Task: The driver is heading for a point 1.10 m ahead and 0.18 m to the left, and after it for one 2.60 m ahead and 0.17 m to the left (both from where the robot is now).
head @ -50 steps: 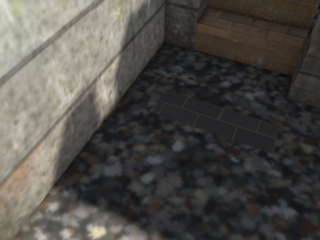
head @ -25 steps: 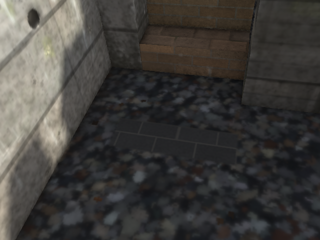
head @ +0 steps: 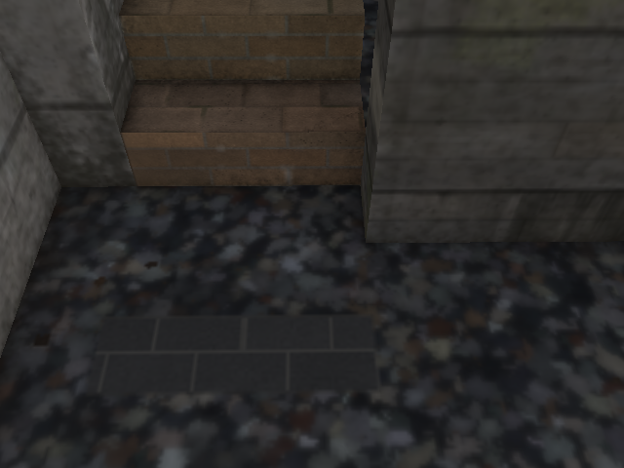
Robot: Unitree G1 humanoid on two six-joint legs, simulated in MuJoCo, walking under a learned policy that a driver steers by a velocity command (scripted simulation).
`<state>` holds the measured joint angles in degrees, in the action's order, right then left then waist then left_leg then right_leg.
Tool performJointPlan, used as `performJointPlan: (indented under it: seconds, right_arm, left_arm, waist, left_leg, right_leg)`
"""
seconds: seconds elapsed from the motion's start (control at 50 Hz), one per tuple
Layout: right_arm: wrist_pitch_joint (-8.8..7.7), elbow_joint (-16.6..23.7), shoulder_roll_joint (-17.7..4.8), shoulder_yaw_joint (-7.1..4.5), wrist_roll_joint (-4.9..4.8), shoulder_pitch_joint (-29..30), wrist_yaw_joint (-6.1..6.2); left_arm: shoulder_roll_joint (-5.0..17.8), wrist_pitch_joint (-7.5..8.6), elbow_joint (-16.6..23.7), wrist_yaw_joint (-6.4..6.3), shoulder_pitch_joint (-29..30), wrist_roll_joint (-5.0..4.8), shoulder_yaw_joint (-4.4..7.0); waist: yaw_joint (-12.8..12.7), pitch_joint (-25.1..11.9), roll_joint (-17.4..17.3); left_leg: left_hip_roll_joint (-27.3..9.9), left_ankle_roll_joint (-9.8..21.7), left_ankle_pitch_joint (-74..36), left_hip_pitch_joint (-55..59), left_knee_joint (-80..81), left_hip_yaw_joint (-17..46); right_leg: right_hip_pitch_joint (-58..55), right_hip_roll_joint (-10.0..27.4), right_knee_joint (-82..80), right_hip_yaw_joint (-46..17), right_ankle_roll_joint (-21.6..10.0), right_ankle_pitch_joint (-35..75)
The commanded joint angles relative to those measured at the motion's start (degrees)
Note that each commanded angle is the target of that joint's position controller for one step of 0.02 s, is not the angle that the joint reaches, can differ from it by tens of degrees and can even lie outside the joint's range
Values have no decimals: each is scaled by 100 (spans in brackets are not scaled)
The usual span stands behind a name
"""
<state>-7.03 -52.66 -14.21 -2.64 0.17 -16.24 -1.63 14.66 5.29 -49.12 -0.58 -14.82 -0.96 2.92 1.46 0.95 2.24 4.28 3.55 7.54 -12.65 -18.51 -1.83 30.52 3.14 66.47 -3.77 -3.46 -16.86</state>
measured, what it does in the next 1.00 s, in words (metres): walks ahead, turning left: right foot, then left foot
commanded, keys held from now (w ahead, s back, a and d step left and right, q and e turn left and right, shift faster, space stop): w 0.28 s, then w+q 0.72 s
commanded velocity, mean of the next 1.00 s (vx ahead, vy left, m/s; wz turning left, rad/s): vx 0.50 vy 0.00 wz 0.26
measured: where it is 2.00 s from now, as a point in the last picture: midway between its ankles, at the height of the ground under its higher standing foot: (252, 290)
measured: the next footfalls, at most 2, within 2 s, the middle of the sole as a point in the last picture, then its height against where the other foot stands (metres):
right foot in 0.32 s outside the picture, level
left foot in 0.90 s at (270, 408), level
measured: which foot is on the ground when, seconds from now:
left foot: down 0.00-0.32, up 0.34-0.88, down 0.90-1.00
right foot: up 0.00-0.30, down 0.32-0.90, up 0.92-1.00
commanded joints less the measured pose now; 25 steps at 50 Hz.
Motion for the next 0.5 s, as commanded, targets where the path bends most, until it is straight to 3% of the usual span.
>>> performJointPlan:
  seconds: [0.02, 0.08, 0.14, 0.22, 0.26, 0.28, 0.3, 0.32, 0.34, 0.36, 0.38, 0.4, 0.42, 0.46, 0.5]
  right_arm:
    - [-87, 228, -613, -82, -25, 41, 24]
    - [-7, 154, -775, -107, -65, -203, 96]
    - [44, 57, -879, -101, -128, -505, 120]
    - [139, -115, -924, -99, -166, -858, 130]
    - [215, -132, -1007, -129, -158, -816, 151]
    - [250, -105, -1059, -137, -148, -703, 159]
    - [279, -80, -955, -94, -122, -681, 156]
    - [272, 83, -742, 10, -28, -591, 154]
    - [162, 163, 42, 238, -35, -1302, 127]
    - [46, 25, -393, 138, -191, -1280, 112]
    - [7, 189, -877, -13, -330, -738, 118]
    - [26, 271, -871, -33, -312, -373, 152]
    - [88, 290, -766, -58, -232, -202, 187]
    - [274, 232, -517, -85, -196, -414, 195]
    - [399, 365, -326, -45, -182, -251, 202]
  left_arm:
    - [132, 13, 369, -7, -146, 62, 13]
    - [92, 36, 631, 16, 586, 96, -46]
    - [82, 67, 789, 77, 1205, 44, -87]
    - [237, 92, 1064, 189, 1770, -27, -72]
    - [381, 128, 1111, 241, 1682, -19, -21]
    - [508, 143, 1040, 245, 1344, -4, 47]
    - [736, 151, 804, 217, 553, 13, 182]
    - [1165, 155, 565, 156, -634, 73, 329]
    - [1736, 103, 451, 151, -1193, 163, 456]
    - [1186, 94, 410, 163, -1331, 123, 333]
    - [877, 117, 463, 153, -835, 88, 227]
    - [669, 128, 546, 157, -314, 84, 153]
    - [471, 148, 554, 186, 50, 94, 98]
    - [327, 220, 475, 217, 310, 153, 78]
    - [566, 293, 344, 174, 294, 183, 143]
  waist:
    - [-208, -13, -530]
    - [-27, 88, -470]
    - [183, 163, -539]
    - [289, 309, -623]
    - [123, 231, -673]
    - [-118, 27, -709]
    - [-499, -434, -629]
    - [-973, -1272, -254]
    - [-758, -2125, 1268]
    - [-887, -2375, 1145]
    - [-782, -1363, 759]
    - [-587, -909, 388]
    - [-416, -525, 188]
    - [-119, -282, 328]
    - [-27, -64, 166]
  left_leg:
    - [-1639, 1138, -901, 307, 1179, 1452]
    - [-1515, 1014, -1120, 329, 1239, 1050]
    - [-1344, 816, -1046, 293, 1159, 698]
    - [-1713, 728, -879, 979, 891, 866]
    - [-1860, 623, -1306, 1315, 557, 904]
    - [-1791, 534, -2084, 1350, 117, 798]
    - [-1513, 408, -2798, 1120, -827, 640]
    - [-1177, 202, -2011, 83, -2467, 401]
    - [-203, -185, 1195, -2227, -4695, 96]
    - [-244, -132, 2440, -2877, -5596, 978]
    - [-541, -41, 2034, -3253, -5789, 1006]
    - [-848, -42, 1474, -3070, -5567, 854]
    - [-1008, -76, 1122, -2851, -5229, 812]
    - [-1180, -102, 683, -2276, -4907, 834]
    - [-1222, -144, 434, -2357, -4725, 871]
  right_leg:
    - [744, 467, -540, -46, 122, 425]
    - [844, 448, -1748, 120, 227, 1332]
    - [378, 199, -2813, 353, 261, 2058]
    - [386, 83, -3420, 323, 121, 1828]
    - [116, -9, -3654, 365, -41, 1419]
    - [-427, -154, -3777, 486, -143, 1287]
    - [-1554, -289, -3889, 561, -295, 1274]
    - [-3315, 509, -3748, -263, -646, 1375]
    - [-5435, 2000, -4162, -2754, -1470, 752]
    - [-5365, 2175, -4784, -3811, -1582, 126]
    - [-4534, 1983, -4875, -2876, -1248, 214]
    - [-3690, 1721, -5030, -2033, -1036, 581]
    - [-2997, 1466, -5281, -1457, -900, 863]
    - [-2262, 1167, -5683, -702, -748, 1209]
    - [-1978, 1215, -5904, -300, -797, 1598]
Velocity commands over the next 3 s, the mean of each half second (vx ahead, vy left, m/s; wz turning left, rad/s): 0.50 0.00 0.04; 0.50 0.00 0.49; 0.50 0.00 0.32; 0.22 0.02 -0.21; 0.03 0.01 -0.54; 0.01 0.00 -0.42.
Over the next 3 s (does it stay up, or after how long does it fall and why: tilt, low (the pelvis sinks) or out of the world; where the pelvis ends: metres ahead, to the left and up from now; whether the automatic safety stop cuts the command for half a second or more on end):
stays up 0.88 0.20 0.00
